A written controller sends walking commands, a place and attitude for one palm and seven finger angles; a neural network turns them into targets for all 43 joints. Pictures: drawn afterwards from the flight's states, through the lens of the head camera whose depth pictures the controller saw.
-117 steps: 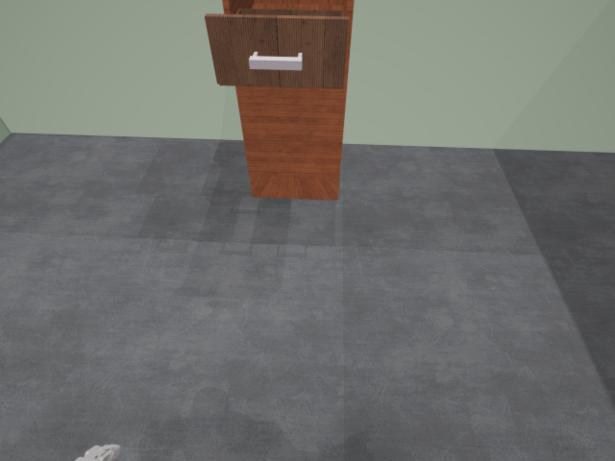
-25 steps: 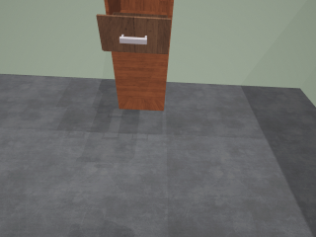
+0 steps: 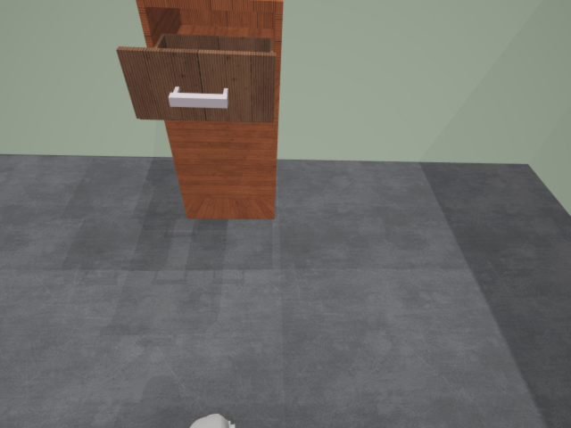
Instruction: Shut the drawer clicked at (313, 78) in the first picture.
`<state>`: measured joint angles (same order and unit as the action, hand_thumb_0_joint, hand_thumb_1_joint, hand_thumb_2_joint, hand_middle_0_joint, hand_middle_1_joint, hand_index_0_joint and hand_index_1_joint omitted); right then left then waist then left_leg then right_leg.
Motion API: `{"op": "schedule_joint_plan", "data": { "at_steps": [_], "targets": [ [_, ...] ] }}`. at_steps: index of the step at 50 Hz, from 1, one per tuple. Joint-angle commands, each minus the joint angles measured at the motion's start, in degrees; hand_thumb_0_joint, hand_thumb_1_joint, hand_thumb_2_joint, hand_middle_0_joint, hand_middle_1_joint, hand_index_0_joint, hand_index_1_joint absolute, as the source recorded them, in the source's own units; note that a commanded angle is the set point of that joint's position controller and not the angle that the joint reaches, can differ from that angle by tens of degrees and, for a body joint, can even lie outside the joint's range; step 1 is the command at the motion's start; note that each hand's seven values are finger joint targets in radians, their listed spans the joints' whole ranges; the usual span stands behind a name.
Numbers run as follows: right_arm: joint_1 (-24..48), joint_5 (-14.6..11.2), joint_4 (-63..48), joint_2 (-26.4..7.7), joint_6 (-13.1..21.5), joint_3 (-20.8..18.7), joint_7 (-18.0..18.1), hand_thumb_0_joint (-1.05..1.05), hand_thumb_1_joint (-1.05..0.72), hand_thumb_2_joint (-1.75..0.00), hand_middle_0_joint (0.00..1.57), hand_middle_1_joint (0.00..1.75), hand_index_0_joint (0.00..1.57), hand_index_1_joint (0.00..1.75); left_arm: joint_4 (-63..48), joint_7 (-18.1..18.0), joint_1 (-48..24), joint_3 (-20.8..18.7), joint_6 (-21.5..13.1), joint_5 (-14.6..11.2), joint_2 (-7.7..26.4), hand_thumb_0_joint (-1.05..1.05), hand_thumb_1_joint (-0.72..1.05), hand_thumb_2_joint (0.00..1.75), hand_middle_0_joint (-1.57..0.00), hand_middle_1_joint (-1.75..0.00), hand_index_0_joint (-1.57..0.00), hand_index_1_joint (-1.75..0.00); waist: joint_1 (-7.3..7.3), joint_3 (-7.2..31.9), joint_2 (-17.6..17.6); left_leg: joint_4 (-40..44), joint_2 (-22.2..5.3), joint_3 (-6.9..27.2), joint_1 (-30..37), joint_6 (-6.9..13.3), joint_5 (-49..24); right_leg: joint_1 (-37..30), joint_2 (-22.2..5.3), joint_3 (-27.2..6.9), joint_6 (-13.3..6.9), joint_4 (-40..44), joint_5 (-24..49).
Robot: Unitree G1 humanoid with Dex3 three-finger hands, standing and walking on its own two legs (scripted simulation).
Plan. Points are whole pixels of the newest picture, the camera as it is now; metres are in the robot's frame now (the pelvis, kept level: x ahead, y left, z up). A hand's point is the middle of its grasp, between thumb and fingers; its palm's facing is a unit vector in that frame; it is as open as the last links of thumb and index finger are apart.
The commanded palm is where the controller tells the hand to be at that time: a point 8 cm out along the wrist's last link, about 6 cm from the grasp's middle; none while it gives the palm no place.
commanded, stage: walk to a spot facing it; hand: left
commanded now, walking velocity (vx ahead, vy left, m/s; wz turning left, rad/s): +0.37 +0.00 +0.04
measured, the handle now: (200, 95) +0.83 +0.24 +0.04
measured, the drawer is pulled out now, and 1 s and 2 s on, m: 0.29 0.29 0.29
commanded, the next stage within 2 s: turn to face it in 0.24 s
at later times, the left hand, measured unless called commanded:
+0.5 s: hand (159, 382) +0.23 +0.22 -0.17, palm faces -0.06 -0.98 -0.19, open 7.3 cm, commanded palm none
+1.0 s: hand (168, 353) +0.29 +0.22 -0.18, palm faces +0.07 -0.99 -0.15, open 7.3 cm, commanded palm none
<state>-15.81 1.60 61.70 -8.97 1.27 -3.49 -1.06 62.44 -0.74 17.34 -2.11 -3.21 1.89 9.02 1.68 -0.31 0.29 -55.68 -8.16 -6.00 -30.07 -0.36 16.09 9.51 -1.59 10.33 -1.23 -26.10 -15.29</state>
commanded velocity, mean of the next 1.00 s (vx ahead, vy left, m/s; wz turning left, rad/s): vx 0.17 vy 0.00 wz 0.02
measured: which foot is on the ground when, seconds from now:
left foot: up 0.00-0.12, down 0.14-0.60, up 0.62-0.88, down 0.90-1.00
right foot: down 0.00-0.14, up 0.16-0.56, down 0.58-0.92, up 0.94-1.00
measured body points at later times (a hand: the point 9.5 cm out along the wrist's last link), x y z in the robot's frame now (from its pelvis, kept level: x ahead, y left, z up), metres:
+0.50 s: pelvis +0.18 +0.04 +0.00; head +0.20 +0.05 +0.45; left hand +0.24 +0.27 -0.15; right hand +0.12 -0.17 -0.15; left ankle +0.16 +0.13 -0.74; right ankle +0.26 -0.09 -0.69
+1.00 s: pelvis +0.25 +0.04 +0.00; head +0.24 +0.07 +0.45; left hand +0.28 +0.27 -0.17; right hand +0.25 -0.19 -0.15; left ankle +0.24 +0.13 -0.74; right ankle +0.27 -0.08 -0.70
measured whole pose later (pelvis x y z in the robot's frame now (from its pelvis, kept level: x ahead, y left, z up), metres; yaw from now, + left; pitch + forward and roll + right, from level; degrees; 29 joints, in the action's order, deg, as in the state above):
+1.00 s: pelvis +0.25 +0.04 +0.00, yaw +2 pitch -1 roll -2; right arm -19.7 2.2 61.7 -7.8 2.0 -2.2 1.0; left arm 61.2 -0.2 14.2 -3.5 1.6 1.5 10.6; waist 1.6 1.1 1.6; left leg -31.3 -2.5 -6.9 -11.8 2.8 18.4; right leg 22.1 -3.6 7.6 -0.9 -48.3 -22.8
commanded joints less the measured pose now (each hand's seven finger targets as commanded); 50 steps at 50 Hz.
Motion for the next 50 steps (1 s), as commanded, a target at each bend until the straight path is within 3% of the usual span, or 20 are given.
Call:
{"op": "schedule_joint_plan", "data": {
  "at_steps": [1, 5, 6, 7, 8, 10, 13, 18, 21, 25, 27, 28, 30, 31, 35, 43, 44, 46, 48, 50],
  "targets": [
    [0.8, -0.4, -4.3, -0.7, 1.1, -0.3, -1.1, 0.00, -0.90, -0.90, 0.20, 0.30, 0.20, 0.30, -1.4, 0.0, 3.7, -2.4, -1.4, -0.1, 9.2, 0.00, 0.90, 0.90, -0.20, -0.30, -0.20, -0.30, -1.66, -7.4, 4.7, 12.0, 0.4, -1.2, 5.0, -0.3, -2.3, 7.6, -14.6, -10.4, -7.0, 16.8, -7.9],
    [-4.4, -0.2, -3.5, -3.3, 2.3, -0.8, -0.5, 0.00, -0.90, -0.90, 0.20, 0.30, 0.20, 0.30, -1.4, 0.2, 3.8, -2.6, -0.6, -0.2, 8.4, 0.00, 0.90, 0.90, -0.20, -0.30, -0.20, -0.30, 1.75, -6.4, 0.4, 22.6, 3.7, -4.3, 21.2, 0.2, -2.4, 10.7, -10.9, -6.4, -4.6, 5.8, -4.9],
    [-11.5, 0.1, -1.6, -7.3, 2.6, -1.6, 0.2, 0.00, -0.90, -0.90, 0.20, 0.30, 0.20, 0.30, -1.9, 0.5, 3.9, -2.1, -0.5, -0.4, 6.3, 0.00, 0.90, 0.90, -0.20, -0.30, -0.20, -0.30, 4.88, -3.3, -8.0, 28.0, 0.0, 2.3, 29.3, 1.8, 3.4, 14.0, -6.8, -3.0, -2.8, -8.3, -1.1],
    [-18.5, 1.0, -0.4, -14.3, 2.9, -3.3, 1.0, 0.00, -0.90, -0.90, 0.20, 0.30, 0.20, 0.30, -3.7, 1.0, 4.3, -1.7, -0.2, -1.1, 2.4, 0.00, 0.90, 0.90, -0.20, -0.30, -0.20, -0.30, 6.35, 0.2, -23.3, 39.8, -15.1, 25.3, 35.2, 7.2, 9.7, 24.5, 0.6, 1.3, 0.4, -29.1, -13.5],
    [-19.9, 0.4, -0.2, -15.0, 2.4, -3.0, 1.6, 0.00, -0.90, -0.90, 0.20, 0.30, 0.20, 0.30, -6.1, 0.8, 1.1, -1.6, -0.4, -0.4, 3.5, 0.00, 0.90, 0.90, -0.20, -0.30, -0.20, -0.30, 6.06, 1.3, -20.2, 44.0, -19.7, 34.0, 34.6, 10.4, 12.6, 28.6, 0.5, -5.9, -0.7, -40.8, -18.4],
    [-10.0, 0.1, -2.5, -9.8, 2.7, -1.6, 2.2, 0.00, -0.90, -0.90, 0.20, 0.30, 0.20, 0.30, -4.7, 1.2, -0.9, -2.0, 0.0, -0.2, 3.2, 0.00, 0.90, 0.90, -0.20, -0.30, -0.20, -0.30, 2.51, -4.2, -9.3, 45.7, -17.7, 24.8, 25.0, 9.0, 13.9, 31.8, -4.3, -9.9, -0.8, -49.4, -7.6],
    [-4.4, -0.4, -2.8, -4.2, 4.3, 0.2, 2.6, 0.00, -0.90, -0.90, 0.20, 0.30, 0.20, 0.30, -1.5, 1.6, 4.6, -2.1, 1.5, 0.0, 0.9, 0.00, 0.90, 0.90, -0.20, -0.30, -0.20, -0.30, -2.30, -4.2, -7.0, 44.6, -11.4, 6.2, 19.3, 4.8, -7.1, 24.7, -5.4, -10.4, 0.6, -45.2, 1.7],
    [-6.6, -0.5, -1.6, -4.7, 4.4, 0.2, 2.9, 0.00, -0.90, -0.90, 0.20, 0.30, 0.20, 0.30, -2.8, 1.5, 2.1, -1.9, 3.1, -0.1, 0.5, 0.00, 0.90, 0.90, -0.20, -0.30, -0.20, -0.30, -2.35, -4.1, -2.9, 44.1, -11.3, -0.9, 22.4, 8.1, -24.4, 26.1, -5.7, -8.9, 2.4, -36.6, 3.4],
    [-8.2, -0.4, 0.0, -5.0, 3.7, 0.4, 2.8, 0.00, -0.90, -0.90, 0.20, 0.30, 0.20, 0.30, -3.3, 1.1, -0.9, -1.2, 2.9, -0.2, 0.2, 0.00, 0.90, 0.90, -0.20, -0.30, -0.20, -0.30, -1.45, -4.1, -6.0, 41.3, -8.7, -4.2, 23.8, 8.0, -34.8, 20.9, -4.6, -5.0, 2.4, -23.3, 4.2],
    [-9.1, -0.2, 2.1, -5.3, 2.2, 0.4, 2.8, 0.00, -0.90, -0.90, 0.20, 0.30, 0.20, 0.30, -3.3, 0.5, -3.0, -0.5, 2.2, -0.3, 0.5, 0.00, 0.90, 0.90, -0.20, -0.30, -0.20, -0.30, -0.88, -3.1, -7.3, 35.6, -8.6, -2.5, 23.4, 7.9, -33.6, 11.0, -2.3, -2.6, 1.8, -11.5, 3.7],
    [-8.5, -0.5, 2.9, -4.7, 1.6, 0.6, 2.8, 0.00, -0.90, -0.90, 0.20, 0.30, 0.20, 0.30, -1.8, 0.1, 0.4, -0.7, 1.7, -0.3, 2.1, 0.00, 0.90, 0.90, -0.20, -0.30, -0.20, -0.30, -3.13, -1.5, -5.6, 30.6, -6.7, -1.6, 20.4, 5.7, -24.4, 1.8, -2.2, -2.2, 2.0, -2.9, 9.4],
    [-8.8, -0.9, 3.0, -3.0, 1.6, 0.8, 2.6, 0.00, -0.90, -0.90, 0.20, 0.30, 0.20, 0.30, -1.0, -0.2, 3.1, -1.1, 1.2, -0.2, 4.8, 0.00, 0.90, 0.90, -0.20, -0.30, -0.20, -0.30, -4.39, 0.1, -0.1, 26.0, -4.3, -1.7, 16.4, 3.8, -16.4, -5.3, -4.7, -5.2, 1.7, 0.3, 16.8],
    [-11.1, -1.4, 2.3, 0.1, 0.9, 1.4, 2.4, 0.00, -0.90, -0.90, 0.20, 0.30, 0.20, 0.30, 0.7, -0.8, 9.0, -1.7, 0.5, -0.7, 11.0, 0.00, 0.90, 0.90, -0.20, -0.30, -0.20, -0.30, -4.51, 4.9, 11.1, 8.4, 4.6, -3.3, 7.2, -0.3, 17.2, -13.6, -22.1, -19.2, -6.9, 3.0, 42.4],
    [-10.1, -1.6, 1.8, -0.2, -0.4, 1.5, 2.6, 0.00, -0.90, -0.90, 0.20, 0.30, 0.20, 0.30, 0.3, -0.9, 7.7, -1.8, 0.1, -1.2, 11.3, 0.00, 0.90, 0.90, -0.20, -0.30, -0.20, -0.30, -4.56, 8.2, 16.6, 1.4, 3.9, 1.1, 8.8, -0.5, 21.9, -9.6, -22.6, -22.0, -9.1, 6.1, 41.9],
    [-8.6, -1.2, 3.0, 1.1, -1.8, 1.2, 2.4, 0.00, -0.90, -0.90, 0.20, 0.30, 0.20, 0.30, -3.3, -2.1, -3.8, -1.6, 1.3, -0.6, 7.0, 0.00, 0.90, 0.90, -0.20, -0.30, -0.20, -0.30, -1.20, 0.4, 5.8, -0.3, 2.1, 3.7, 9.7, -1.0, 13.0, 3.1, -18.8, -11.5, -8.3, 9.7, 23.2],
    [-12.5, -0.1, 2.5, 0.9, -1.0, 1.3, 1.2, 0.00, -0.90, -0.90, 0.20, 0.30, 0.20, 0.30, -3.8, -0.9, -4.1, -2.5, 2.1, -0.7, 8.5, 0.00, 0.90, 0.90, -0.20, -0.30, -0.20, -0.30, 0.51, -2.3, 5.9, 24.6, 4.8, -2.9, 20.8, 0.0, 5.9, 12.1, -13.5, -8.5, -4.9, 11.5, -18.1],
    [-14.6, 0.0, 3.3, -0.3, -0.5, 1.3, 1.4, 0.00, -0.90, -0.90, 0.20, 0.30, 0.20, 0.30, -4.4, -0.6, -5.2, -2.2, 2.5, -1.0, 7.3, 0.00, 0.90, 0.90, -0.20, -0.30, -0.20, -0.30, 1.32, -3.6, 1.0, 30.4, 4.3, -0.8, 23.3, 0.6, 6.7, 15.5, -10.6, -6.3, -3.0, 6.3, -20.0],
    [-16.9, 0.9, 1.9, -7.7, 0.0, -0.5, 2.3, 0.00, -0.90, -0.90, 0.20, 0.30, 0.20, 0.30, -8.0, 0.6, -8.9, -1.4, 2.8, -1.2, 2.5, 0.00, 0.90, 0.90, -0.20, -0.30, -0.20, -0.30, 3.46, -10.6, -18.9, 50.2, -12.3, 28.1, 19.4, 8.6, 29.6, 27.0, -0.2, 1.1, 1.4, -15.6, -15.1],
    [-13.0, 0.4, 0.6, -7.1, 0.6, -0.5, 2.7, 0.00, -0.90, -0.90, 0.20, 0.30, 0.20, 0.30, -9.3, 1.3, -12.0, -2.1, 2.4, 0.1, 3.9, 0.00, 0.90, 0.90, -0.20, -0.30, -0.20, -0.30, 2.08, -14.3, -13.3, 52.2, -14.2, 30.7, 17.6, 12.5, 25.3, 32.0, -3.5, -6.9, 0.2, -31.5, -10.5],
    [-8.9, 0.1, -1.0, -6.2, 1.9, 0.1, 3.0, 0.00, -0.90, -0.90, 0.20, 0.30, 0.20, 0.30, -7.1, 2.0, -8.0, -2.1, 1.8, 0.0, 3.8, 0.00, 0.90, 0.90, -0.20, -0.30, -0.20, -0.30, -0.17, -9.6, -6.9, 49.0, -10.1, 20.1, 22.8, 10.5, 10.2, 30.7, -5.0, -8.3, 1.2, -33.6, -3.9]
  ]
}}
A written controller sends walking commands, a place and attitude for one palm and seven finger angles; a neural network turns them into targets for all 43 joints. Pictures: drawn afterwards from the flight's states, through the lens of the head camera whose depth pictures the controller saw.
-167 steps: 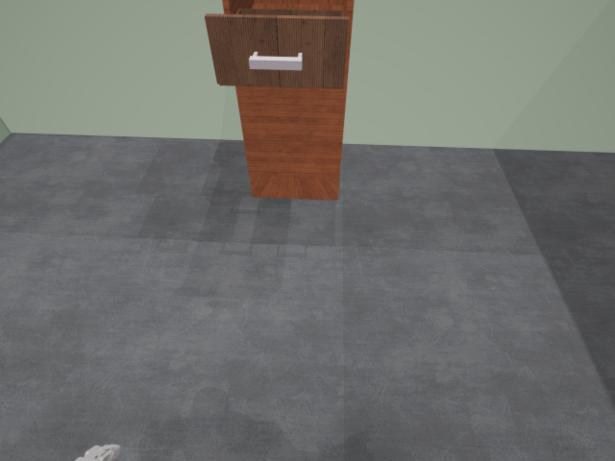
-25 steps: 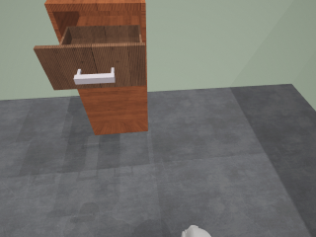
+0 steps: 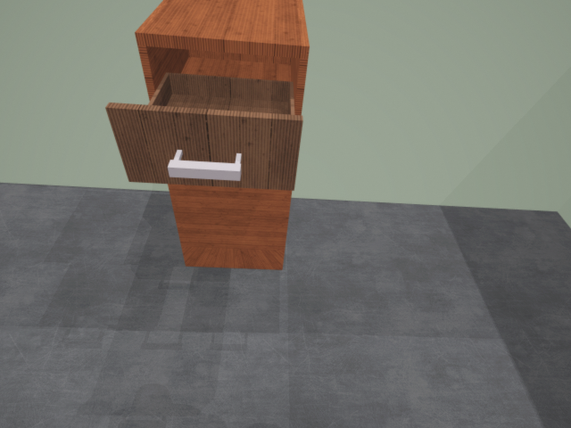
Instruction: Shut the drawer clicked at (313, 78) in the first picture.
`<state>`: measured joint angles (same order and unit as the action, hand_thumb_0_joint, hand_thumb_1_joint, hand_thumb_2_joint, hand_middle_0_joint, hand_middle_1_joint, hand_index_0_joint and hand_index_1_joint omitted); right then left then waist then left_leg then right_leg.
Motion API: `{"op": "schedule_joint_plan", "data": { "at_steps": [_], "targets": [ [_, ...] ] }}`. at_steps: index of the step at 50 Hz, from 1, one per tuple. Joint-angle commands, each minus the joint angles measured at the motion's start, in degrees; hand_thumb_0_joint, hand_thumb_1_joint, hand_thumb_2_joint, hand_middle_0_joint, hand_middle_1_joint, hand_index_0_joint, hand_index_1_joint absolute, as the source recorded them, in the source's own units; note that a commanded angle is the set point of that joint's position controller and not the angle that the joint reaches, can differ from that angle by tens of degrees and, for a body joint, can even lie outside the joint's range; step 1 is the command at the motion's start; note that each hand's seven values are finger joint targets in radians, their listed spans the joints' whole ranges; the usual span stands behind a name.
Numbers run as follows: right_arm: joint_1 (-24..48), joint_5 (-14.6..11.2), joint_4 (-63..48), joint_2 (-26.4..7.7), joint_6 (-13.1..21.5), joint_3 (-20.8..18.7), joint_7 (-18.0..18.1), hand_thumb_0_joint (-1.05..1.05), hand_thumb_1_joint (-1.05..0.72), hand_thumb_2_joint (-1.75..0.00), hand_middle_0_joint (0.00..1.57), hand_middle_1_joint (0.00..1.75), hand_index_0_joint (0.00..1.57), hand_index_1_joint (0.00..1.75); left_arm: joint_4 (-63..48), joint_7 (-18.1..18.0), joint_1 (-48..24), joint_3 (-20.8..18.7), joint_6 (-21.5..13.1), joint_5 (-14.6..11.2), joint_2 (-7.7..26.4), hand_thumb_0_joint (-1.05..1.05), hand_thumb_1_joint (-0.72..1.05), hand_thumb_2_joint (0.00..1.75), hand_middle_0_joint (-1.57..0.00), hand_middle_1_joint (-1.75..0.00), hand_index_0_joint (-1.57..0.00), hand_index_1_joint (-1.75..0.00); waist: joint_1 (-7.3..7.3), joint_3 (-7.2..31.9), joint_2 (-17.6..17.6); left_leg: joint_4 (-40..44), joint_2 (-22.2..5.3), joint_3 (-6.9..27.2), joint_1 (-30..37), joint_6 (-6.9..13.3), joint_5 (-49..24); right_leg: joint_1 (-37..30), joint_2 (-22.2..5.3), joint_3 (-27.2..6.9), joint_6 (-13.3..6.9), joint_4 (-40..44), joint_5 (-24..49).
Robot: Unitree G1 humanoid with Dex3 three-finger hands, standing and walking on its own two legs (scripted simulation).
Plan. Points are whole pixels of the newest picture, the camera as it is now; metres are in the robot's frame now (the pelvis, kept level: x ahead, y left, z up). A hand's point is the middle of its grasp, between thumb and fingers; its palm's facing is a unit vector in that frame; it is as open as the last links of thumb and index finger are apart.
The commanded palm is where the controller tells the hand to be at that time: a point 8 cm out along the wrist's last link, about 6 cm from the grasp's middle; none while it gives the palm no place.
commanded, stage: take the last steps up to it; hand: left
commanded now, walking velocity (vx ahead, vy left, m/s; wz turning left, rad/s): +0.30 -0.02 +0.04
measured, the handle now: (207, 163) +0.58 +0.18 +0.05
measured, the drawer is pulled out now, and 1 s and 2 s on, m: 0.29 0.29 0.29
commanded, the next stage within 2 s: come to a stop and stand still in 0.72 s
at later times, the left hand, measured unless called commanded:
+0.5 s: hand (201, 423) +0.18 +0.13 -0.17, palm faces +0.08 -0.97 -0.21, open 7.3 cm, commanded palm none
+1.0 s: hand (182, 412) +0.20 +0.17 -0.18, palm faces +0.10 -0.98 -0.15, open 7.4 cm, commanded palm none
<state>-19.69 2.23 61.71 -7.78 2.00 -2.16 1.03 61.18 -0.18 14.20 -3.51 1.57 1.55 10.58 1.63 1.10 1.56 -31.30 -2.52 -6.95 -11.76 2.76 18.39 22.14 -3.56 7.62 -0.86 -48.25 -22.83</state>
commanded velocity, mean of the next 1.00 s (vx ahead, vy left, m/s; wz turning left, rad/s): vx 0.14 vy -0.03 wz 0.03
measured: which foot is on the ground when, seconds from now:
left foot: down 0.00-0.38, up 0.40-0.78, down 0.80-1.00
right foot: up 0.00-0.36, down 0.38-0.82, up 0.84-1.00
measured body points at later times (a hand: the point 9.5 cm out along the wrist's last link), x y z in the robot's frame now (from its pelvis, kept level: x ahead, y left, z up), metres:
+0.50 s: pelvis +0.13 -0.05 -0.01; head +0.14 -0.06 +0.44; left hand +0.18 +0.18 -0.15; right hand +0.08 -0.27 -0.17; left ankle +0.05 +0.07 -0.66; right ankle +0.18 -0.14 -0.74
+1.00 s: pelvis +0.23 +0.01 +0.00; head +0.25 +0.04 +0.45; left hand +0.19 +0.22 -0.17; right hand +0.33 -0.22 -0.13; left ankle +0.27 +0.08 -0.74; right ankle +0.22 -0.14 -0.69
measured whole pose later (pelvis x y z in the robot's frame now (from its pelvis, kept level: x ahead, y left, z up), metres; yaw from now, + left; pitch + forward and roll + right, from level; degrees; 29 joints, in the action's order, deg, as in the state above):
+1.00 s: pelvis +0.23 +0.01 +0.00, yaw +2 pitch -2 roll -1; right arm -8.4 1.0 59.9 -7.8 2.4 -1.5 2.6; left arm 65.0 -2.0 17.9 -1.9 0.9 1.0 9.1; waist -1.5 -3.6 2.9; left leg -25.4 -1.2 -10.1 -13.2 4.3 10.6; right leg 19.8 -4.2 2.7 1.8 -50.7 -24.1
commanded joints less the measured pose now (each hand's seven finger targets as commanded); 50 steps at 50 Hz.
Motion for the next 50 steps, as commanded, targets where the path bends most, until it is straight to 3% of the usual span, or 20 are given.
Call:
{"op": "schedule_joint_plan", "data": {
  "at_steps": [1, 5, 13, 15, 17, 18, 19, 20, 22, 24, 27, 35, 38, 39, 41, 42, 43, 45, 47, 50],
  "targets": [
    [-4.8, -0.7, -1.0, -7.2, 1.7, -1.2, 0.9, 0.00, -0.90, -0.90, 0.20, 0.30, 0.20, 0.30, -4.8, 1.5, -3.4, -0.6, -3.0, 0.3, 2.0, 0.00, 0.90, 0.90, -0.20, -0.30, -0.20, -0.30, -0.63, -8.7, -7.2, 23.6, -13.7, 16.9, 6.4, 6.6, 0.6, 16.6, -2.9, -5.1, 1.3, -11.3, 6.4],
    [-7.5, -1.2, 0.2, -7.2, 2.2, -1.2, 1.0, 0.00, -0.90, -0.90, 0.20, 0.30, 0.20, 0.30, -3.6, 1.2, -2.9, -0.1, -2.6, 0.0, 1.7, 0.00, 0.90, 0.90, -0.20, -0.30, -0.20, -0.30, -0.35, -6.1, -6.9, 21.8, -12.8, 11.6, 11.8, 7.3, -13.7, 15.5, -2.9, -3.9, 2.5, -6.9, 8.4],
    [-9.1, -0.5, 2.6, -8.1, 1.7, -1.8, 0.7, 0.00, -0.90, -0.90, 0.20, 0.30, 0.20, 0.30, -4.8, 1.4, -8.3, 0.0, -3.2, -0.3, 1.1, 0.00, 0.90, 0.90, -0.20, -0.30, -0.20, -0.30, 1.34, -9.2, -8.5, 19.2, -14.1, 9.7, 9.6, 7.3, -15.8, 8.6, -1.7, -1.2, 1.4, 8.5, 7.0],
    [-7.2, -0.4, 2.5, -8.3, 1.5, -1.9, 0.7, 0.00, -0.90, -0.90, 0.20, 0.30, 0.20, 0.30, -4.1, 1.3, -5.6, -0.3, -3.5, -0.3, 1.1, 0.00, 0.90, 0.90, -0.20, -0.30, -0.20, -0.30, -0.27, -8.8, -9.3, 16.2, -13.8, 9.0, 7.1, 6.5, -15.4, 2.4, -0.6, -0.5, 0.7, 12.7, 8.0],
    [-5.9, -0.8, 2.4, -7.8, 1.4, -1.6, 0.6, 0.00, -0.90, -0.90, 0.20, 0.30, 0.20, 0.30, -0.7, 1.2, 5.0, -1.1, -4.3, 0.0, 3.4, 0.00, 0.90, 0.90, -0.20, -0.30, -0.20, -0.30, -5.06, -3.8, -3.6, 3.3, -9.6, 5.1, 1.5, 3.6, -16.3, -14.8, 1.3, 0.2, -0.3, 20.2, 11.6],
    [-5.8, -1.4, 1.5, -5.8, 1.6, -1.4, 0.0, 0.00, -0.90, -0.90, 0.20, 0.30, 0.20, 0.30, 1.4, 0.6, 12.9, -1.9, -5.0, 0.3, 7.4, 0.00, 0.90, 0.90, -0.20, -0.30, -0.20, -0.30, -8.07, 0.9, 5.0, -10.7, -5.1, 1.3, -7.5, 1.3, -10.0, -26.9, -6.7, -9.7, -2.9, 23.5, 8.0],
    [-5.8, -1.8, -0.5, -2.9, 1.7, -0.5, -0.4, 0.00, -0.90, -0.90, 0.20, 0.30, 0.20, 0.30, 2.5, 0.0, 19.3, -2.9, -5.2, -0.1, 13.0, 0.00, 0.90, 0.90, -0.20, -0.30, -0.20, -0.30, -8.74, 4.3, 17.8, -27.7, 1.8, -1.0, -20.3, -0.9, 13.4, -33.9, -20.9, -30.7, -8.4, 32.0, 9.0],
    [-3.2, -1.7, -1.1, -5.0, 1.1, -0.9, -0.4, 0.00, -0.90, -0.90, 0.20, 0.30, 0.20, 0.30, 2.3, -0.3, 18.3, -2.5, -5.0, -0.9, 12.7, 0.00, 0.90, 0.90, -0.20, -0.30, -0.20, -0.30, -8.42, 3.0, 11.3, -36.5, 0.0, 5.0, -21.4, -0.3, 14.4, -27.4, -22.5, -34.4, -11.0, 36.4, 0.4],
    [0.8, -1.1, -1.7, -4.6, 0.6, -1.6, -0.9, 0.00, -0.90, -0.90, 0.20, 0.30, 0.20, 0.30, -0.3, -0.7, 8.6, -1.6, -5.1, -0.7, 8.0, 0.00, 0.90, 0.90, -0.20, -0.30, -0.20, -0.30, -5.13, -4.7, 7.9, -40.9, -4.1, 7.1, -23.6, -0.5, 4.8, -15.0, -19.8, -28.5, -9.6, 39.4, -7.7],
    [-0.4, -0.7, -0.4, -2.7, -0.3, -1.4, -1.1, 0.00, -0.90, -0.90, 0.20, 0.30, 0.20, 0.30, -1.5, -1.2, 4.3, -0.4, -5.4, -0.3, 4.0, 0.00, 0.90, 0.90, -0.20, -0.30, -0.20, -0.30, -1.82, -6.7, 3.3, -36.5, -5.7, 6.4, -18.8, -2.0, -0.3, -7.5, -15.9, -16.7, -7.7, 39.7, 3.1],
    [-1.5, -0.7, 0.1, -1.7, -1.2, -1.1, -1.3, 0.00, -0.90, -0.90, 0.20, 0.30, 0.20, 0.30, -1.1, -1.2, 4.7, 0.1, -6.0, -0.1, 3.3, 0.00, 0.90, 0.90, -0.20, -0.30, -0.20, -0.30, -0.28, -6.2, 4.8, -27.9, -5.3, 3.9, -15.3, -3.7, -1.9, -6.2, -13.3, -8.8, -7.2, 39.1, 14.3],
    [9.0, -1.1, -4.0, -2.1, -0.2, -0.7, -2.0, 0.00, -0.90, -0.90, 0.20, 0.30, 0.20, 0.30, 1.5, -0.9, 8.9, -0.3, -5.6, -0.1, 5.9, 0.00, 0.90, 0.90, -0.20, -0.30, -0.20, -0.30, -3.47, -6.1, 5.0, -7.0, -2.6, 0.7, -9.3, -4.2, -3.2, -10.7, -13.2, -7.6, -7.5, 36.2, 17.5],
    [5.9, -1.0, -2.8, -3.3, 0.5, -0.7, -1.6, 0.00, -0.90, -0.90, 0.20, 0.30, 0.20, 0.30, 2.0, -0.9, 8.2, -0.2, -4.7, -0.2, 5.2, 0.00, 0.90, 0.90, -0.20, -0.30, -0.20, -0.30, -1.54, -6.0, 4.1, 3.3, -1.1, -1.2, 1.1, -3.9, -7.6, -7.9, -10.1, -5.1, -4.7, 30.5, 14.1],
    [2.8, -1.0, -1.8, -5.1, 0.9, -0.9, -1.2, 0.00, -0.90, -0.90, 0.20, 0.30, 0.20, 0.30, 2.0, -0.9, 8.6, 0.2, -4.3, -0.5, 3.7, 0.00, 0.90, 0.90, -0.20, -0.30, -0.20, -0.30, -0.42, -4.6, -0.7, 6.5, -2.8, 0.6, 7.4, -3.3, -9.4, -5.2, -7.8, -3.6, -3.1, 24.9, 12.0],
    [-5.1, -0.4, -0.7, -13.3, 0.5, -2.6, -0.3, 0.00, -0.90, -0.90, 0.20, 0.30, 0.20, 0.30, 0.0, -0.8, 8.6, 0.9, -4.0, -0.5, -0.4, 0.00, 0.90, 0.90, -0.20, -0.30, -0.20, -0.30, 2.16, -1.6, -19.6, 15.8, -20.4, 21.5, 14.1, 5.2, -13.3, 6.3, 1.1, 3.2, 1.0, 2.6, -10.8],
    [-4.7, -0.4, -0.2, -11.6, 0.3, -1.9, 0.5, 0.00, -0.90, -0.90, 0.20, 0.30, 0.20, 0.30, -0.3, -1.3, 6.0, 1.0, -3.4, -0.1, 1.1, 0.00, 0.90, 0.90, -0.20, -0.30, -0.20, -0.30, 2.70, -1.8, -18.4, 17.8, -21.2, 23.6, 10.4, 6.5, -15.8, 6.4, 0.0, -2.5, 0.9, -5.3, -12.4],
    [-1.5, -0.6, -1.0, -10.2, 0.2, -1.2, 1.0, 0.00, -0.90, -0.90, 0.20, 0.30, 0.20, 0.30, -0.1, -1.4, 6.2, 1.1, -3.2, -0.2, 0.5, 0.00, 0.90, 0.90, -0.20, -0.30, -0.20, -0.30, 0.74, -3.3, -13.8, 16.2, -21.4, 22.2, 7.8, 7.6, -24.0, 6.2, -1.3, -4.7, 0.8, -7.9, -10.7],
    [5.3, -0.9, -2.3, -7.3, 0.5, 0.0, 1.4, 0.00, -0.90, -0.90, 0.20, 0.30, 0.20, 0.30, 2.6, -1.5, 8.0, 1.4, -2.6, -0.7, -0.8, 0.00, 0.90, 0.90, -0.20, -0.30, -0.20, -0.30, -2.24, -2.8, -5.4, 15.7, -17.8, 13.6, 2.3, 6.3, -34.9, -0.1, -3.0, -7.0, 2.2, -5.7, -4.4],
    [6.3, -1.3, -2.5, -6.8, 0.4, -0.3, 1.8, 0.00, -0.90, -0.90, 0.20, 0.30, 0.20, 0.30, 3.6, -1.8, 10.1, 1.3, -1.3, -0.6, -0.9, 0.00, 0.90, 0.90, -0.20, -0.30, -0.20, -0.30, -2.96, -0.7, -6.1, 15.3, -15.6, 8.8, 2.3, 5.1, -40.9, -3.2, -2.3, -6.8, 3.2, -3.6, -0.1],
    [5.9, -1.5, -2.0, -8.3, -0.3, -0.8, 2.4, 0.00, -0.90, -0.90, 0.20, 0.30, 0.20, 0.30, 2.6, -2.0, 9.6, 0.4, 0.3, -0.4, 1.0, 0.00, 0.90, 0.90, -0.20, -0.30, -0.20, -0.30, -2.67, 0.9, -6.5, 14.5, -16.7, 8.6, 4.8, 5.8, -44.3, -1.0, -1.2, -7.6, 3.6, -6.4, 0.2]
  ]
}}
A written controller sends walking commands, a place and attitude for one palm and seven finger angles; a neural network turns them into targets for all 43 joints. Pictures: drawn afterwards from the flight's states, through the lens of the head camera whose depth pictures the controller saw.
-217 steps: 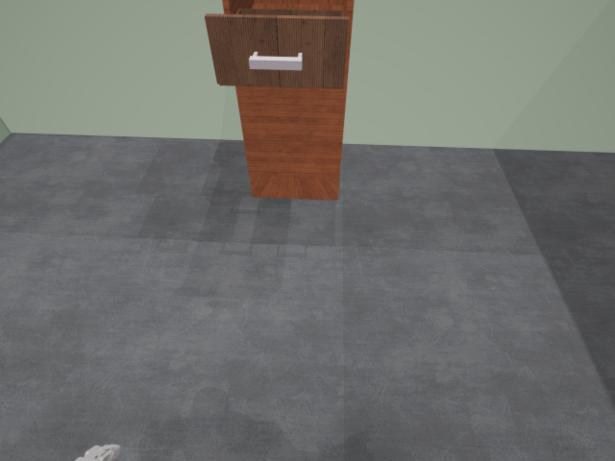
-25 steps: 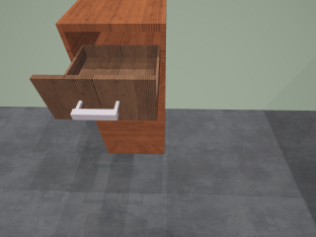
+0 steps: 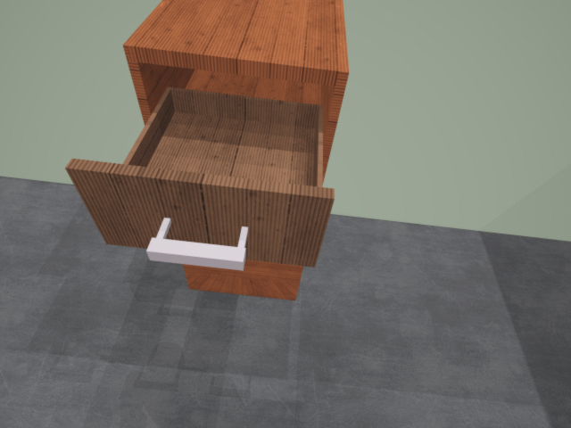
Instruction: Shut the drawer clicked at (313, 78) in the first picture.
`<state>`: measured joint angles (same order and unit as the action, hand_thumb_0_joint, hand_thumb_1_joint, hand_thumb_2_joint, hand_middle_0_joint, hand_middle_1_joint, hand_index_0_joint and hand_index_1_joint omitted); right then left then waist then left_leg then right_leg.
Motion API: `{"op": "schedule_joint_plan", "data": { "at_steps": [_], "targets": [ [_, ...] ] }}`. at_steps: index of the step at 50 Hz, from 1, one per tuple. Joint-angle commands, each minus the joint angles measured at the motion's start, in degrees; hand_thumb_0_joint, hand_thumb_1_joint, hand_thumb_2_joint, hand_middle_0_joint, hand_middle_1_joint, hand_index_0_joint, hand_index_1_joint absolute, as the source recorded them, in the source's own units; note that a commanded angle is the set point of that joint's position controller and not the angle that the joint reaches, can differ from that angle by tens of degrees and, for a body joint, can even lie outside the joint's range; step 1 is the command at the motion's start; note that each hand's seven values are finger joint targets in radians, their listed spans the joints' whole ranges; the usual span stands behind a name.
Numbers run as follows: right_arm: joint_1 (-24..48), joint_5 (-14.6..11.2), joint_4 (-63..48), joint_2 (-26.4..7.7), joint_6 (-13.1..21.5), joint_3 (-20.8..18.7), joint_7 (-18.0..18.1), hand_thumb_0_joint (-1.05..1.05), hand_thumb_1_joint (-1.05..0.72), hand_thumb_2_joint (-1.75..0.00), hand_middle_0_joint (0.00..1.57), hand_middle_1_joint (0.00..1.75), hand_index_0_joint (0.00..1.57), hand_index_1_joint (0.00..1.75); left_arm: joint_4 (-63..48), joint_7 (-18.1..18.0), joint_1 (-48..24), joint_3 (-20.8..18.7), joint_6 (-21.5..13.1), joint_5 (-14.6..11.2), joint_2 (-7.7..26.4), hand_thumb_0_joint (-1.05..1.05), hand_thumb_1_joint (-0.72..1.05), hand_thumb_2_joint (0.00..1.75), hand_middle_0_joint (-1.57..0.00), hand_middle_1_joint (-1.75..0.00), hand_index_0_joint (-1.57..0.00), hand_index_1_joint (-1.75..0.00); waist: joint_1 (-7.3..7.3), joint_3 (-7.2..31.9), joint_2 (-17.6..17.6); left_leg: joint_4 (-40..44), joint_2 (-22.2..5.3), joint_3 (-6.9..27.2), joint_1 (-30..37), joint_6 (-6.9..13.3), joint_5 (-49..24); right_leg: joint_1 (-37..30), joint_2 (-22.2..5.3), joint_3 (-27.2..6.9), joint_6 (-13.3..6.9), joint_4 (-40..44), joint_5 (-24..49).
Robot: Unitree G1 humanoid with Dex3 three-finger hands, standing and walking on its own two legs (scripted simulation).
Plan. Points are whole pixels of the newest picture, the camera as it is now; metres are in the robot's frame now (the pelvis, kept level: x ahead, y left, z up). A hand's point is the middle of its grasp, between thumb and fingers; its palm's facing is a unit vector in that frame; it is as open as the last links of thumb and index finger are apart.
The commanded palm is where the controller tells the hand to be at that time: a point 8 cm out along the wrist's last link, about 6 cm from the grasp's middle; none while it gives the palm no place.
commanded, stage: come to a stop and stand still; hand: left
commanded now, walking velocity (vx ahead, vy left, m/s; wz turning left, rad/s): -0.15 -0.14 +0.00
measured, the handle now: (201, 241) +0.36 +0.16 +0.04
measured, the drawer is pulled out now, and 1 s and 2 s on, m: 0.29 0.29 0.29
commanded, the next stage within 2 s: look again from close up in 1.46 s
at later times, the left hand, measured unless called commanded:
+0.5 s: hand out of the picture +0.05 +0.11 -0.17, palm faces -0.03 -0.96 -0.27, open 7.3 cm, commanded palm none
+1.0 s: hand out of the picture +0.00 +0.07 -0.18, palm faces +0.04 -0.98 -0.19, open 7.3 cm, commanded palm none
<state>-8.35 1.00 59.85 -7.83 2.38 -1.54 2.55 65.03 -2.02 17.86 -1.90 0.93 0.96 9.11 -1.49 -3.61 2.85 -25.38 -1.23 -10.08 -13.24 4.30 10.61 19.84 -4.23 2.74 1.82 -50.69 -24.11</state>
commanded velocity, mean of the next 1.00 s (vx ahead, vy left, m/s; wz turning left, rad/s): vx -0.01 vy -0.01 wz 0.00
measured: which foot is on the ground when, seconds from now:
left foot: down 0.00-1.00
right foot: up 0.00-0.30, down 0.32-1.00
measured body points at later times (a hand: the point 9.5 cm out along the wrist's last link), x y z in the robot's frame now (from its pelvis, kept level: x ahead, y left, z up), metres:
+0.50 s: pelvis -0.02 -0.07 -0.02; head -0.04 -0.10 +0.43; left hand +0.05 +0.16 -0.15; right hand -0.04 -0.30 -0.19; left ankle +0.04 +0.07 -0.74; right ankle -0.04 -0.18 -0.74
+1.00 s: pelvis +0.01 -0.09 -0.01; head +0.02 -0.11 +0.44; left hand +0.00 +0.12 -0.16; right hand +0.02 -0.31 -0.17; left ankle +0.04 +0.07 -0.74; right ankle -0.04 -0.18 -0.74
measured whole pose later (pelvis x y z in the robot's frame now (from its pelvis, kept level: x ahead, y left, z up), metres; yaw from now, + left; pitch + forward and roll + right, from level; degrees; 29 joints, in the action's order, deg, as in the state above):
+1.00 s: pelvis +0.01 -0.09 -0.01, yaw +1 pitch -2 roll +1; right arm -15.0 1.0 64.0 -9.3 0.4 0.1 1.2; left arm 63.5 -1.5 17.3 0.7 -0.4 0.8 7.3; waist 0.2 -2.7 -1.0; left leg -26.6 -5.0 -3.5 -13.9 -3.6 10.7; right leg 7.4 0.1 3.7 -2.2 -29.3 -20.3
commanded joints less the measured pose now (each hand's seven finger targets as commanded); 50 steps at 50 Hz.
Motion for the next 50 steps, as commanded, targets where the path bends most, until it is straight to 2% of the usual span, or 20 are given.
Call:
{"op": "schedule_joint_plan", "data": {
  "at_steps": [1, 5, 9, 10, 11, 12, 13, 14, 15, 16, 17, 18, 19, 21, 26, 30, 34, 40, 45, 50],
  "targets": [
    [-6.1, -0.3, -0.1, -8.6, -1.1, -1.8, 0.9, 0.00, -0.90, -0.90, 0.20, 0.30, 0.20, 0.30, -2.0, -0.2, 4.7, -1.5, 1.5, 0.3, 3.1, 0.00, 0.90, 0.90, -0.20, -0.30, -0.20, -0.30, 0.96, 5.1, -8.2, 8.5, -18.4, 12.1, 5.8, 4.7, -35.3, 2.3, -0.3, -3.1, 1.0, -5.8, 1.3],
    [-6.3, 0.1, -0.6, -9.5, -1.8, -2.6, 0.9, 0.00, -0.90, -0.90, 0.20, 0.30, 0.20, 0.30, -4.7, -0.1, 1.4, -2.2, 2.4, 0.4, 3.9, 0.00, 0.90, 0.90, -0.20, -0.30, -0.20, -0.30, 1.52, 3.9, -9.4, 8.3, -18.6, 12.5, 5.2, 5.7, -30.0, 5.4, 0.5, -3.7, 1.0, -8.8, 0.4],
    [-6.1, 0.5, -0.7, -9.8, -2.2, -3.1, 0.2, 0.00, -0.90, -0.90, 0.20, 0.30, 0.20, 0.30, -6.7, 0.0, -1.6, -1.9, 2.3, 0.2, 3.4, 0.00, 0.90, 0.90, -0.20, -0.30, -0.20, -0.30, 1.99, 3.8, -13.1, 9.2, -17.5, 12.6, 4.1, 5.4, -18.8, 2.7, 0.5, -2.0, 0.5, -0.6, -1.6],
    [-4.3, 0.0, -1.5, -15.9, -1.2, -3.9, -0.8, 0.00, -0.90, -0.90, 0.20, 0.30, 0.20, 0.30, -5.1, -0.7, 0.7, -0.9, 1.1, 0.3, 6.6, 0.00, 0.90, 0.90, -0.20, -0.30, -0.20, -0.30, 1.09, 9.9, -11.7, -0.1, -18.2, 14.9, 5.7, 3.6, -25.4, 2.5, -1.7, -4.5, -1.9, 5.7, -2.4],
    [-5.3, 0.3, -3.8, -12.1, -2.2, -2.9, -1.9, 0.00, -0.90, -0.90, 0.20, 0.30, 0.20, 0.30, -9.0, -0.6, 0.3, -0.4, 0.8, 0.7, 6.1, 0.00, 0.90, 0.90, -0.20, -0.30, -0.20, -0.30, 0.71, 9.8, -9.4, 0.0, -14.8, 11.3, -1.7, 2.1, -2.2, -2.2, 2.1, 0.3, -2.3, 9.8, -1.1],
    [-7.9, 0.8, -4.1, -12.3, -2.4, -3.0, -2.0, 0.00, -0.90, -0.90, 0.20, 0.30, 0.20, 0.30, -9.4, -0.1, 0.1, -0.6, 0.3, 0.8, 5.1, 0.00, 0.90, 0.90, -0.20, -0.30, -0.20, -0.30, 1.84, 10.3, -14.6, 0.5, -11.9, 12.3, -1.5, 1.0, 2.0, -1.5, 3.6, 0.5, -2.7, 14.0, 1.6],
    [-9.0, 1.0, -4.6, -10.1, -2.5, -2.4, -2.1, 0.00, -0.90, -0.90, 0.20, 0.30, 0.20, 0.30, -10.3, 0.1, -0.4, -0.4, -0.4, 0.7, 6.3, 0.00, 0.90, 0.90, -0.20, -0.30, -0.20, -0.30, 2.03, 8.7, -15.6, -0.5, -9.9, 11.0, -3.0, 0.0, 0.6, -3.5, 3.0, -0.4, -3.8, 17.9, 3.7],
    [-8.1, 0.6, -5.5, -8.4, -2.5, -2.0, -2.0, 0.00, -0.90, -0.90, 0.20, 0.30, 0.20, 0.30, -10.3, 0.0, 0.1, -0.4, -0.9, 0.7, 7.2, 0.00, 0.90, 0.90, -0.20, -0.30, -0.20, -0.30, 1.70, 5.7, -11.5, -3.8, -8.1, 9.8, -5.5, -0.7, 2.5, -2.2, 1.1, -3.9, -4.8, 22.0, 4.2],
    [-8.3, 0.4, -6.5, -6.7, -2.5, -1.6, -2.2, 0.00, -0.90, -0.90, 0.20, 0.30, 0.20, 0.30, -10.5, 0.1, -0.3, -0.1, -1.1, 0.8, 8.7, 0.00, 0.90, 0.90, -0.20, -0.30, -0.20, -0.30, 2.22, 4.5, -4.8, -7.8, -5.4, 6.3, -5.7, -2.1, 5.9, -0.3, -2.5, -7.7, -6.4, 25.8, 4.6],
    [-9.8, 0.3, -6.7, -5.4, -2.7, -1.3, -2.5, 0.00, -0.90, -0.90, 0.20, 0.30, 0.20, 0.30, -10.9, 0.2, -2.2, 0.2, -1.2, 0.9, 9.6, 0.00, 0.90, 0.90, -0.20, -0.30, -0.20, -0.30, 3.68, 4.6, -1.0, -10.4, -2.8, 4.2, -3.7, -3.2, 8.2, 1.8, -5.1, -9.6, -7.4, 27.9, 3.9],
    [-10.9, 0.3, -6.9, -5.3, -3.2, -1.4, -2.5, 0.00, -0.90, -0.90, 0.20, 0.30, 0.20, 0.30, -11.4, 0.3, -4.4, 0.0, -1.3, 0.6, 10.4, 0.00, 0.90, 0.90, -0.20, -0.30, -0.20, -0.30, 4.72, 3.9, 7.2, -11.4, -1.8, 3.7, -4.2, -3.9, 9.7, 3.1, -5.0, -10.1, -7.3, 28.7, 1.3],
    [-11.1, 0.5, -6.7, -5.3, -3.4, -1.1, -2.4, 0.00, -0.90, -0.90, 0.20, 0.30, 0.20, 0.30, -11.8, 0.2, -6.1, 0.2, -1.4, 0.4, 9.9, 0.00, 0.90, 0.90, -0.20, -0.30, -0.20, -0.30, 4.59, 2.3, 12.2, -11.2, -1.6, 4.6, -3.8, -4.0, 8.7, 4.3, -4.9, -9.2, -7.4, 29.5, 1.4],
    [-11.2, 0.3, -6.5, -5.9, -3.6, -1.2, -2.4, 0.00, -0.90, -0.90, 0.20, 0.30, 0.20, 0.30, -12.0, 0.2, -7.1, 0.4, -1.2, 0.3, 9.3, 0.00, 0.90, 0.90, -0.20, -0.30, -0.20, -0.30, 4.83, -1.8, 12.0, -11.8, -1.7, 5.1, -2.6, -4.1, 8.7, 8.8, -5.3, -9.0, -7.2, 30.7, -3.7],
    [-13.0, 0.5, -5.6, -6.0, -3.6, -1.0, -2.6, 0.00, -0.90, -0.90, 0.20, 0.30, 0.20, 0.30, -12.3, 0.1, -7.4, 0.2, -0.8, 0.2, 9.2, 0.00, 0.90, 0.90, -0.20, -0.30, -0.20, -0.30, 5.32, -4.4, 5.3, -10.0, -1.9, 5.8, 0.4, -4.2, 7.4, 13.2, -3.9, -8.2, -6.6, 30.7, -11.4],
    [-14.0, 0.8, -4.5, -6.4, -3.1, -0.4, -2.3, 0.00, -0.90, -0.90, 0.20, 0.30, 0.20, 0.30, -12.0, 0.2, -4.1, -0.2, -0.5, -0.1, 8.1, 0.00, 0.90, 0.90, -0.20, -0.30, -0.20, -0.30, 3.24, -6.2, -1.8, -2.0, -3.3, 9.0, -5.2, -3.6, 10.8, 7.2, -0.9, -6.3, -5.4, 27.7, -10.6],
    [-14.2, 0.5, -3.2, -5.2, -2.7, 0.2, -2.1, 0.00, -0.90, -0.90, 0.20, 0.30, 0.20, 0.30, -11.0, 0.4, -3.0, 0.0, -1.2, -0.3, 7.7, 0.00, 0.90, 0.90, -0.20, -0.30, -0.20, -0.30, 2.88, -4.9, 1.1, -2.9, -2.9, 7.8, -2.9, -4.2, 5.6, 4.9, -2.2, -7.5, -6.0, 30.5, -6.9],
    [-14.8, 0.3, -1.3, -5.2, -2.0, 0.6, -1.8, 0.00, -0.90, -0.90, 0.20, 0.30, 0.20, 0.30, -9.6, 0.4, -2.3, 0.3, -1.9, -0.4, 6.9, 0.00, 0.90, 0.90, -0.20, -0.30, -0.20, -0.30, 2.63, -1.1, -0.2, -1.5, -3.9, 8.0, -0.2, -4.4, -1.1, -0.3, -1.7, -6.2, -5.4, 29.3, 3.6],
    [-13.2, -0.1, 1.0, -5.2, -1.4, 0.8, -1.4, 0.00, -0.90, -0.90, 0.20, 0.30, 0.20, 0.30, -6.4, 0.3, 0.0, 0.5, -2.4, -0.4, 6.2, 0.00, 0.90, 0.90, -0.20, -0.30, -0.20, -0.30, 2.13, 1.0, -1.6, -0.3, -4.8, 7.8, 2.5, -4.5, -6.9, -5.0, -1.7, -5.2, -4.8, 28.6, 15.9],
    [-11.5, -0.3, 2.4, -5.5, -1.2, 0.8, -1.1, 0.00, -0.90, -0.90, 0.20, 0.30, 0.20, 0.30, -4.2, 0.2, 1.8, 0.8, -2.6, -0.3, 5.8, 0.00, 0.90, 0.90, -0.20, -0.30, -0.20, -0.30, 1.83, 1.4, -2.1, -0.1, -5.3, 7.7, 4.4, -4.5, -9.7, -6.7, -1.7, -4.4, -4.3, 28.6, 21.6],
    [-9.7, -0.4, 2.9, -5.5, -1.3, 0.8, -0.9, 0.00, -0.90, -0.90, 0.20, 0.30, 0.20, 0.30, -2.8, 0.2, 2.6, 0.9, -2.6, -0.1, 5.3, 0.00, 0.90, 0.90, -0.20, -0.30, -0.20, -0.30, 1.84, -0.3, -2.8, 0.8, -5.4, 7.9, 5.1, -4.4, -8.9, -6.0, -1.6, -4.4, -4.0, 29.8, 20.4]
  ]
}}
